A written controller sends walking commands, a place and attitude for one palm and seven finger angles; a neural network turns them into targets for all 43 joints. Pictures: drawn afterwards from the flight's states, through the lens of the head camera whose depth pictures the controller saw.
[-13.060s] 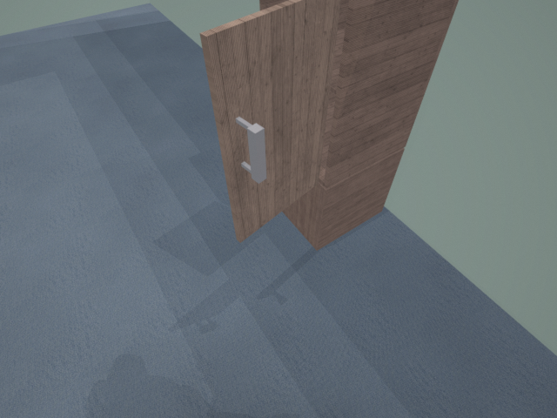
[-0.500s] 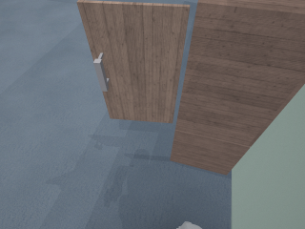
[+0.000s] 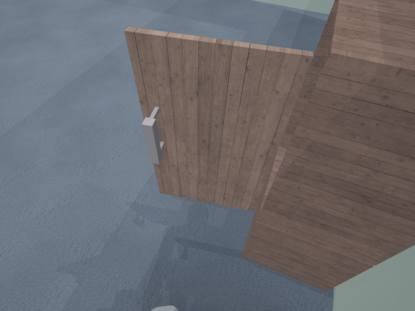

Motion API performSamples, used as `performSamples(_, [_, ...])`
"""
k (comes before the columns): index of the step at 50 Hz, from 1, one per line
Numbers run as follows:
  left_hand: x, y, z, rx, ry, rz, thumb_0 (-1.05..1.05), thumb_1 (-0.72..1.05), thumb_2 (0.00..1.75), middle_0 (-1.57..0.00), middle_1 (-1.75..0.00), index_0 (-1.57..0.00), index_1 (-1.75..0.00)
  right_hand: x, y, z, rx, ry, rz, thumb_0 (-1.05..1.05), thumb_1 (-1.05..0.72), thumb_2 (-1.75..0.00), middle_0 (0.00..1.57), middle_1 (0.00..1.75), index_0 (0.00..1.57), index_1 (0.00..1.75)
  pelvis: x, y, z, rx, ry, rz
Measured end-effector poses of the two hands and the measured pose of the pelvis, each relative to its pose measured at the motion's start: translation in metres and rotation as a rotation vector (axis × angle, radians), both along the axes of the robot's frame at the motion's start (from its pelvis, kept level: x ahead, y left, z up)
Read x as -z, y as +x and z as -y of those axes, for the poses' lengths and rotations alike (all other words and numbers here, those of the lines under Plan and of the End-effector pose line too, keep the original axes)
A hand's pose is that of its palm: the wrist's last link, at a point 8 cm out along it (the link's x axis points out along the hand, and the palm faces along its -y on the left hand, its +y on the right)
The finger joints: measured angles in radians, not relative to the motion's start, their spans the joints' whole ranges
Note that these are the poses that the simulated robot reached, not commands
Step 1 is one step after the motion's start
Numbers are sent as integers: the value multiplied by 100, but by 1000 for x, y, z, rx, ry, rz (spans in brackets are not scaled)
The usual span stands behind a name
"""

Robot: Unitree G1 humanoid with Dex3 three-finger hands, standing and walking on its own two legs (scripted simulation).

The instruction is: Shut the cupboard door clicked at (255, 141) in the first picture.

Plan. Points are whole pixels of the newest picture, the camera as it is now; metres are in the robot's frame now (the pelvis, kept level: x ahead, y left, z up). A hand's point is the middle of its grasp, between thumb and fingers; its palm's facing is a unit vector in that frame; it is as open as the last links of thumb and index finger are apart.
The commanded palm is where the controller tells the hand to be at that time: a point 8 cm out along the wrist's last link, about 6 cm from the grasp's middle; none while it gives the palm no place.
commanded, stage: come to a stop and stand still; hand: left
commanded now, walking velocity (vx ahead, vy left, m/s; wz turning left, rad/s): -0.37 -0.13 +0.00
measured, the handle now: (156, 135) +0.50 +0.19 +0.01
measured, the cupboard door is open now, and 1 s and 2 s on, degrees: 100 100 100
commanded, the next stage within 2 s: look again from close up in 0.98 s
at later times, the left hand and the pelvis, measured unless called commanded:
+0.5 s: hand out of the picture +0.08 +0.19 -0.17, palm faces -0.02 -0.97 -0.26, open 7.4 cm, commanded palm none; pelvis -0.01 -0.02 +0.00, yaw -3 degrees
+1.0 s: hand out of the picture +0.01 +0.13 -0.17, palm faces +0.01 -0.98 -0.19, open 7.3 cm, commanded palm none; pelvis +0.00 -0.05 +0.01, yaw -2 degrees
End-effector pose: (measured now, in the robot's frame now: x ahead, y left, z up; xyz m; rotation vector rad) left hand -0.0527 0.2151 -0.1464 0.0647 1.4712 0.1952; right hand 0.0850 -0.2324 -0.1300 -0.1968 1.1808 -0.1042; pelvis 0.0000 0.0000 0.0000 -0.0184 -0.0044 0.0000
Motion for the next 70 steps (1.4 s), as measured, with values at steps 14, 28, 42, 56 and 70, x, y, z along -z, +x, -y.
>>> performSamples(14, [3, 86, -42, 77, 36, 46, 1, 91, 90, -19, -30, -19, -30, -9, 25, -29, 59, -46, 4, -1, -93, -90, 21, 30, 21, 29, -5, 13, -19, 47, -17, -12])
performSamples(28, [-15, 118, -3, 171, 110, 220, 0, 91, 90, -19, -30, -19, -30, 12, -89, 54, 182, -41, -186, 1, -91, -90, 20, 30, 20, 29, 2, -10, 29, 43, 17, -8])
performSamples(42, [-4, 87, 32, 112, 28, 143, 1, 94, 90, -20, -30, -20, -30, 6, -111, 28, 145, 14, -253, 1, -91, -90, 20, 30, 20, 29, -6, -3, 44, 27, 13, -7])
performSamples(56, [-8, 47, 49, 102, 28, 40, 1, 91, 90, -19, -30, -20, -30, 8, -90, 40, 123, 17, -218, 2, -93, -90, 21, 30, 20, 29, -8, 2, 51, 32, 11, -6])
performSamples(70, [-12, 69, 34, 134, 68, 104, 1, 91, 90, -20, -30, -20, -30, 18, -70, 36, 90, 30, -133, 2, -94, -90, 20, 30, 20, 29, -2, 7, 43, 36, 28, 13])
